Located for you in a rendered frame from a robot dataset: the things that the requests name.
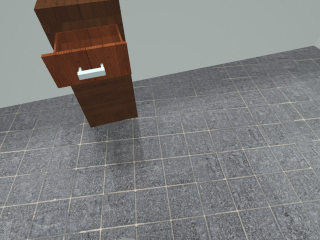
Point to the cabinet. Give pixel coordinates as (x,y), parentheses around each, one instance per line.
(103,101)

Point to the drawer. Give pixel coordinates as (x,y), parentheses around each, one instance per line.
(87,49)

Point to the handle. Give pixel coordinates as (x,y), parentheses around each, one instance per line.
(91,73)

